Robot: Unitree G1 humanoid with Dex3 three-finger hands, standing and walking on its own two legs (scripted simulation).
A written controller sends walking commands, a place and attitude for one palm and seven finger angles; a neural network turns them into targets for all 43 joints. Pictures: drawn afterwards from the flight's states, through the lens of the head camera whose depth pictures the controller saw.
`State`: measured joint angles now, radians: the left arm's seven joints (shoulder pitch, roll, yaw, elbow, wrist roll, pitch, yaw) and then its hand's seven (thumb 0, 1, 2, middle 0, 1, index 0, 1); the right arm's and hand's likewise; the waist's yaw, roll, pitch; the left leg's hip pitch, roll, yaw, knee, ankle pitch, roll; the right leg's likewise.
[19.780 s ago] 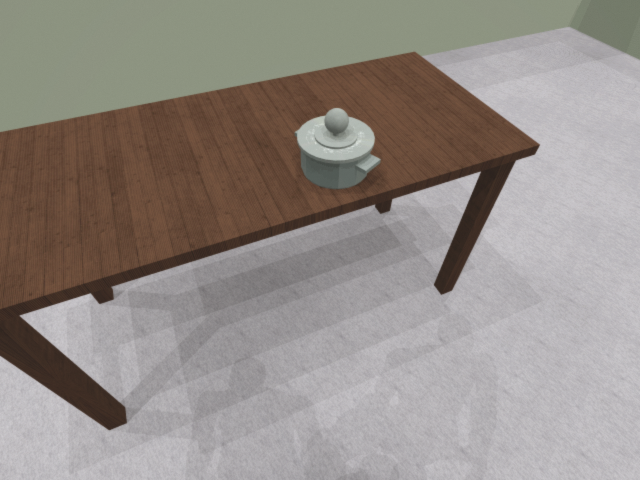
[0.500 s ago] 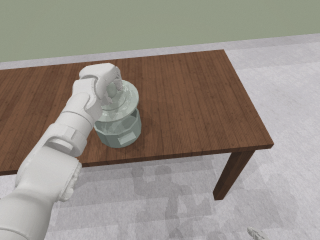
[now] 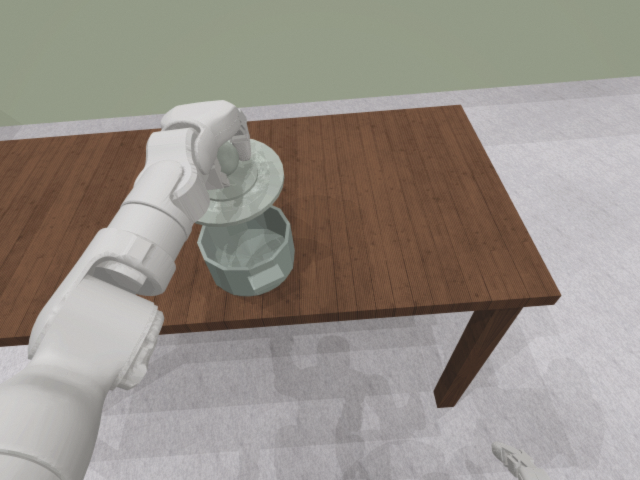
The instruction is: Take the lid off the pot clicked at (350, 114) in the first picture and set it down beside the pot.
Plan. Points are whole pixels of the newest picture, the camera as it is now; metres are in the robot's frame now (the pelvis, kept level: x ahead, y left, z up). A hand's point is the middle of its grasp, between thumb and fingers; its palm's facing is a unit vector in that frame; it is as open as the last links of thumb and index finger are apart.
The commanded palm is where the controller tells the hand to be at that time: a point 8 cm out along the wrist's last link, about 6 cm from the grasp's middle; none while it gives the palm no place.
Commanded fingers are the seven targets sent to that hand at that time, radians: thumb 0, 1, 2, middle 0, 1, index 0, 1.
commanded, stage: lift the lid straight up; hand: left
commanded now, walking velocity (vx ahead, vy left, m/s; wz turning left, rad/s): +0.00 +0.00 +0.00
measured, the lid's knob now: (220, 158) +0.50 +0.13 +0.15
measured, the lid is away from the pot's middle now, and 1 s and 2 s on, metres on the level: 0.01 0.05 0.18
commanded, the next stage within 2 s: move the lid sideways beside the pot in 0.46 s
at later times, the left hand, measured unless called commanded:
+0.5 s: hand (217, 145) +0.47 +0.12 +0.19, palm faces -0.27 -0.06 -0.96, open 7.5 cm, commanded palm +0.47 +0.12 +0.26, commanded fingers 0.00 0.75 0.87 -0.81 -1.05 -0.81 -1.05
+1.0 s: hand (169, 154) +0.46 +0.17 +0.19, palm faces -0.28 -0.05 -0.96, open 7.5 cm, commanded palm +0.45 +0.18 +0.26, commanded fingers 0.00 0.75 0.87 -0.81 -1.05 -0.81 -1.05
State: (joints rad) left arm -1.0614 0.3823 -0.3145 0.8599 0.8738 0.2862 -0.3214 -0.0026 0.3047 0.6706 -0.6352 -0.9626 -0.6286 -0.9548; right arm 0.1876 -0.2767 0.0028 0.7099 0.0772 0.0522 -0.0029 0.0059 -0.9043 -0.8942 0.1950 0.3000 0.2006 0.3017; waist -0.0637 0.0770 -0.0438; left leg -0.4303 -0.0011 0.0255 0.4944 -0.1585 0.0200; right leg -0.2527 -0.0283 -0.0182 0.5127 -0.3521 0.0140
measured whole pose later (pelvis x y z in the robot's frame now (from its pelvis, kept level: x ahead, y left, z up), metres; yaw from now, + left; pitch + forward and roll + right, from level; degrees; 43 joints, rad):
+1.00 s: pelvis +0.00 +0.00 +0.00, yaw +0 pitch +4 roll +0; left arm -1.07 0.50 -0.25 0.83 0.90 0.24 -0.45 0.00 0.30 0.67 -0.64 -0.97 -0.63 -0.96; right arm 0.19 -0.29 0.01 0.68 0.08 0.06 -0.02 0.01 -0.90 -0.89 0.20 0.30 0.20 0.30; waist -0.06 0.07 -0.03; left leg -0.40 0.00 0.02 0.48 -0.15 0.02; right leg -0.22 -0.02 -0.02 0.49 -0.34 0.01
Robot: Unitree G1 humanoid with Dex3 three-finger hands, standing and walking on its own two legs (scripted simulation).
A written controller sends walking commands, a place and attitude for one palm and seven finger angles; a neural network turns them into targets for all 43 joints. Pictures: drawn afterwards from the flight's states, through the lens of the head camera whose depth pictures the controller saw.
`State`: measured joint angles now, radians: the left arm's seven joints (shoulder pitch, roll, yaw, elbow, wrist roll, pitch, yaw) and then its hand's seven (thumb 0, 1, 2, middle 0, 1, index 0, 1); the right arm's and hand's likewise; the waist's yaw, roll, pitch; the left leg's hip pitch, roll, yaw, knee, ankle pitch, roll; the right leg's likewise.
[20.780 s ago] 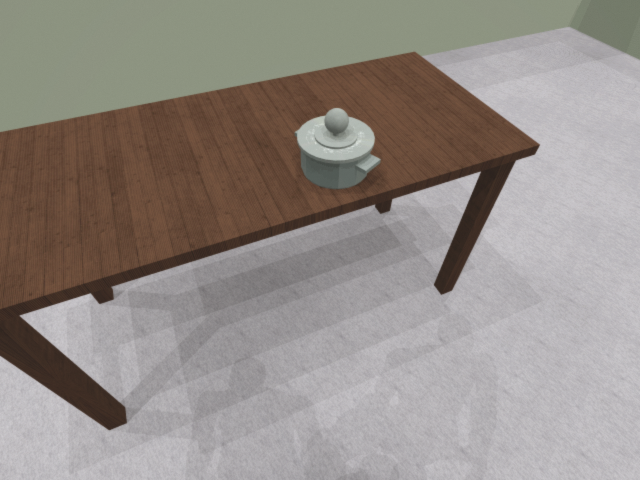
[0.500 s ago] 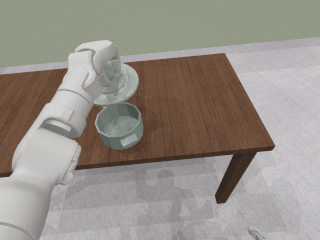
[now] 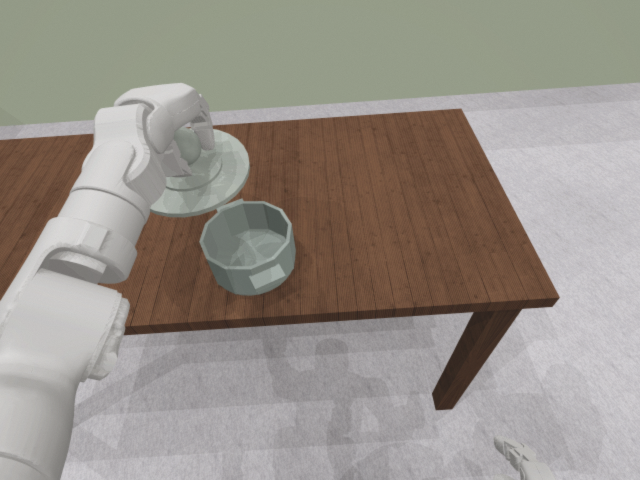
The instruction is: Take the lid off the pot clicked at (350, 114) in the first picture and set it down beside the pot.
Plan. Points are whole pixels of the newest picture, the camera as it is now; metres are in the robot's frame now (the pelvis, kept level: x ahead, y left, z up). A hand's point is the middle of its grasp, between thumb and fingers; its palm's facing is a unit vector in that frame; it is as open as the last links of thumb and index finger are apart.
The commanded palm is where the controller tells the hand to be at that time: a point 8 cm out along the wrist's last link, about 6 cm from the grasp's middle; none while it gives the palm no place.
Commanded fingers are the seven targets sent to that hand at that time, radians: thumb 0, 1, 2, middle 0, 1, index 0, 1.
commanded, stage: move the lid sideways beside the pot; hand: left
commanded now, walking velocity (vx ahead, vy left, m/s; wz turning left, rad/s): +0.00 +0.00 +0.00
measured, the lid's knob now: (181, 146) +0.49 +0.18 +0.17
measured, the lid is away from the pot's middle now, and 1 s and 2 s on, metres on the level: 0.05 0.18 0.24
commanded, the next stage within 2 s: lower the lid onto the table in 1.62 s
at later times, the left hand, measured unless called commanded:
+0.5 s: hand (134, 159) +0.45 +0.22 +0.19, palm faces -0.30 -0.05 -0.95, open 7.5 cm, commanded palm +0.45 +0.23 +0.26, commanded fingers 0.00 0.75 0.87 -0.81 -1.05 -0.81 -1.05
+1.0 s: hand (72, 169) +0.45 +0.30 +0.18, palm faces -0.34 -0.07 -0.94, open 7.5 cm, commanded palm +0.46 +0.31 +0.26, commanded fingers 0.00 0.75 0.87 -0.81 -1.05 -0.81 -1.05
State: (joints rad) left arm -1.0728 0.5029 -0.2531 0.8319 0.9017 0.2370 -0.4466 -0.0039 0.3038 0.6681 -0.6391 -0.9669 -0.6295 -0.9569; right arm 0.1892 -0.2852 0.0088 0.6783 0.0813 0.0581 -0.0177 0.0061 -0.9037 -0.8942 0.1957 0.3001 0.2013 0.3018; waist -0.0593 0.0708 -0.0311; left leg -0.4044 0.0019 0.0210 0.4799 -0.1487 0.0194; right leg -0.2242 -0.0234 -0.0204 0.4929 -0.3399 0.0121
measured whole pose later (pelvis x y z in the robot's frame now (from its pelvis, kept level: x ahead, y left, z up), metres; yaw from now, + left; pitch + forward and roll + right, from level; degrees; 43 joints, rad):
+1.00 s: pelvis -0.01 +0.02 +0.00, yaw -1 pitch +6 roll -2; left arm -1.04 0.76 -0.10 0.89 0.93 0.03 -0.52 -0.01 0.31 0.67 -0.64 -0.97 -0.63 -0.96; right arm 0.26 -0.32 0.00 0.68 0.09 0.09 -0.05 0.01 -0.90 -0.89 0.20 0.30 0.20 0.30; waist -0.07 0.05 0.00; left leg -0.45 0.01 0.02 0.49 -0.14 0.04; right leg -0.24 -0.02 -0.02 0.44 -0.29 0.03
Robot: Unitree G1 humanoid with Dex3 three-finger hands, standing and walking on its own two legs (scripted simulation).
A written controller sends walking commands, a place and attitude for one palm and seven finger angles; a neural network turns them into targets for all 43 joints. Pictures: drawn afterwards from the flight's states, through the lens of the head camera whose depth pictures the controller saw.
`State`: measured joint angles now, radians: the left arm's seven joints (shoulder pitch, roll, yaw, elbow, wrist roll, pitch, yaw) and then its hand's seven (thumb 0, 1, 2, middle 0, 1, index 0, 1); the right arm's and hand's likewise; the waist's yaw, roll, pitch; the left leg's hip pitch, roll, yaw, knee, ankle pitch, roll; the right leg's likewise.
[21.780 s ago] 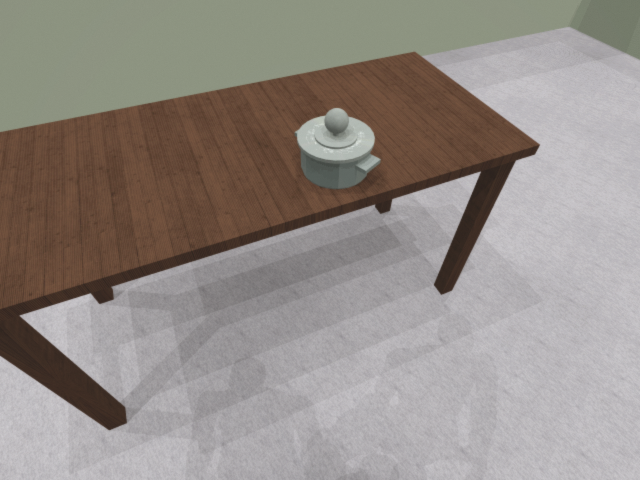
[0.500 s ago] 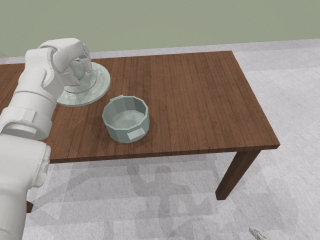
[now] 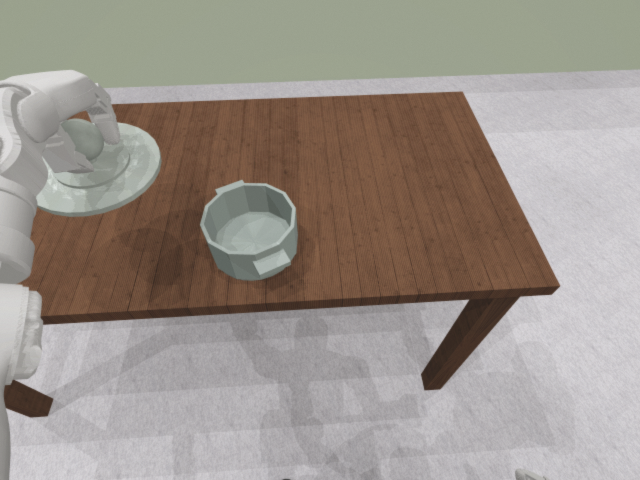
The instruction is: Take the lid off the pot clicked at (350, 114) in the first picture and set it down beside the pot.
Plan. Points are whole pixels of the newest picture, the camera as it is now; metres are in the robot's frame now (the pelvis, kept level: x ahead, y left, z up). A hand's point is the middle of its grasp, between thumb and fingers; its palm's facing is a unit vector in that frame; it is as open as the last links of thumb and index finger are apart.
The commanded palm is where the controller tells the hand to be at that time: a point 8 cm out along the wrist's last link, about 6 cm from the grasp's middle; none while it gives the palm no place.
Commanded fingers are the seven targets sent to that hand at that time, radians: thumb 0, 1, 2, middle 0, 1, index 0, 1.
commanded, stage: move the lid sideways beside the pot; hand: left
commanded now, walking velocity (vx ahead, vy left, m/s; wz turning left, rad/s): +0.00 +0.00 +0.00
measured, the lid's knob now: (80, 140) +0.48 +0.29 +0.17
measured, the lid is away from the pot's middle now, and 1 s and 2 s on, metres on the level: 0.18 0.24 0.22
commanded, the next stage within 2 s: lower the lid onto the table in 0.62 s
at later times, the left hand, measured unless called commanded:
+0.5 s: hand (27, 149) +0.45 +0.34 +0.18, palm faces -0.36 -0.09 -0.93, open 7.5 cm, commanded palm +0.46 +0.34 +0.26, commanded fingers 0.00 0.75 0.87 -0.81 -1.05 -0.81 -1.05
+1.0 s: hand (24, 165) +0.44 +0.34 +0.16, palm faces -0.39 -0.10 -0.92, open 7.5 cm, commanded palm +0.47 +0.34 +0.24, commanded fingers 0.00 0.75 0.87 -0.81 -1.05 -0.81 -1.05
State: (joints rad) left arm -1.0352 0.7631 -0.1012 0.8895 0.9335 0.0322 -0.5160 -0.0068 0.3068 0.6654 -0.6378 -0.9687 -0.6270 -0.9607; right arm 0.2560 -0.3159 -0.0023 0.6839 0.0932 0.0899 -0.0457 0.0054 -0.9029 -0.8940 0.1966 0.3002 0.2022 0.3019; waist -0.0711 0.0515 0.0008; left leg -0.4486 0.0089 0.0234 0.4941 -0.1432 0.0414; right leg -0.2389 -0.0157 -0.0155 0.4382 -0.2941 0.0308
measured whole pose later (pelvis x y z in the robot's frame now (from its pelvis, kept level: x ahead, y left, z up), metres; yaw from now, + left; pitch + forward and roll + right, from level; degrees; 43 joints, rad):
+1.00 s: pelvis +0.00 +0.01 +0.00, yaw +0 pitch +8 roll -3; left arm -1.06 0.88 -0.03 1.01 0.95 -0.11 -0.53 -0.01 0.31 0.66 -0.64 -0.97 -0.63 -0.96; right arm 0.26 -0.31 0.01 0.69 0.09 0.12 -0.06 0.00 -0.90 -0.89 0.20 0.30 0.20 0.30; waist -0.08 0.04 0.00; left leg -0.53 0.01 0.02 0.54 -0.15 0.06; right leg -0.30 -0.01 -0.02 0.45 -0.28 0.04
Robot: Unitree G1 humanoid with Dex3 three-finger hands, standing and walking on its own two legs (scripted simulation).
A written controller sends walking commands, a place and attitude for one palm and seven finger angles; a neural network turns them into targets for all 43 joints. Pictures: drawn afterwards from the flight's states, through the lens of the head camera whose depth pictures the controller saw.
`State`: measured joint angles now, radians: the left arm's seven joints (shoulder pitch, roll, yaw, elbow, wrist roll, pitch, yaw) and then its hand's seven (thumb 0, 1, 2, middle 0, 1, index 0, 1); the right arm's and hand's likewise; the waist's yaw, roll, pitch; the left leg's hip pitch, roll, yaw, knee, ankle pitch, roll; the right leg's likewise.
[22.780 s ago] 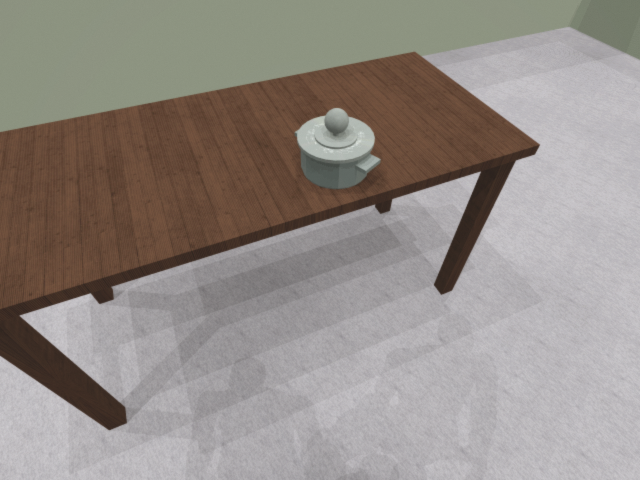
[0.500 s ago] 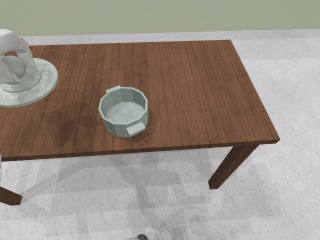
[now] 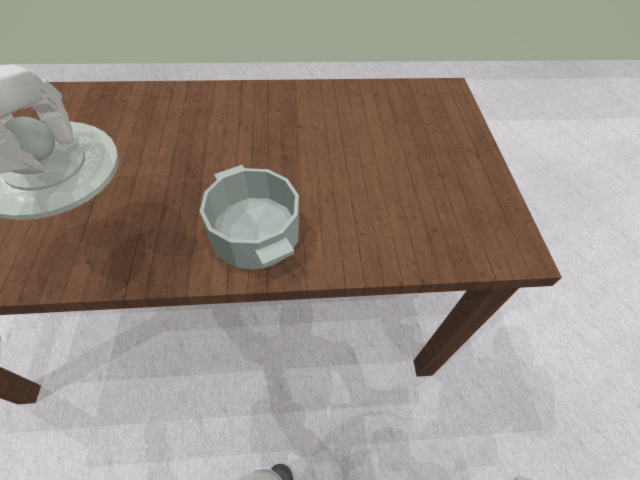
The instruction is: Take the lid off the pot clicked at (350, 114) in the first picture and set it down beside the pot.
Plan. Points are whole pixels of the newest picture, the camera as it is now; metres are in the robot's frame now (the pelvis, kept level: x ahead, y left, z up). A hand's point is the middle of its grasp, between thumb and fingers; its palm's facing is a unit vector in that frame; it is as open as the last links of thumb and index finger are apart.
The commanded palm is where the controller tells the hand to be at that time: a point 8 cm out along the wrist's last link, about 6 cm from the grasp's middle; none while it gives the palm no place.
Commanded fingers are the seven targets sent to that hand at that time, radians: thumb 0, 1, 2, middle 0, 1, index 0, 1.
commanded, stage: lower the lid onto the table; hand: left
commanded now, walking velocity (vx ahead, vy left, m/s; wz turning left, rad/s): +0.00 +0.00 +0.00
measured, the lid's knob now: (28, 139) +0.47 +0.34 +0.15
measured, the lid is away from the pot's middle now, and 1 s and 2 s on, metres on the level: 0.24 0.22 0.23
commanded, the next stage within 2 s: none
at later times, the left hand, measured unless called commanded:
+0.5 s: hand (34, 163) +0.45 +0.33 +0.13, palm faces -0.41 -0.11 -0.90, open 7.5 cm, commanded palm +0.48 +0.34 +0.21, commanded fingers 0.00 0.75 0.87 -0.81 -1.05 -0.81 -1.05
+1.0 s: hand (64, 179) +0.46 +0.32 +0.10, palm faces -0.45 -0.09 -0.89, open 7.5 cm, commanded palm +0.50 +0.33 +0.17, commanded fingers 0.00 0.75 0.87 -0.81 -1.05 -0.81 -1.05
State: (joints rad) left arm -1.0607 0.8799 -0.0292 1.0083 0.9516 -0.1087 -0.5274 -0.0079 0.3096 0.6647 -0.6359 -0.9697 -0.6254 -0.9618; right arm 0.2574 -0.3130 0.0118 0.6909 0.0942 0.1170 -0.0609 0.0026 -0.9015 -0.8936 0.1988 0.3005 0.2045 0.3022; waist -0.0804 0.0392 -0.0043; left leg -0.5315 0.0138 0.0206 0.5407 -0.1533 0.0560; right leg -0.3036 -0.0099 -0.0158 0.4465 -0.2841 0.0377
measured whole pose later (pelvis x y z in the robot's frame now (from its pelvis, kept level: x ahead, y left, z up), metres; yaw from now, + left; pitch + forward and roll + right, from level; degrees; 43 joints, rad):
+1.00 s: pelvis +0.00 +0.00 -0.01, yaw -1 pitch +11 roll -3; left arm -0.98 0.84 -0.01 1.08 0.99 -0.15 -0.42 -0.01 0.31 0.66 -0.63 -0.97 -0.62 -0.96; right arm 0.29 -0.31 0.01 0.71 0.09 0.10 -0.09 0.00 -0.90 -0.89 0.20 0.30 0.21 0.30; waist -0.10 0.04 -0.03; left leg -0.62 0.03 0.03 0.61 -0.18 0.05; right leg -0.41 0.00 0.00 0.52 -0.32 0.04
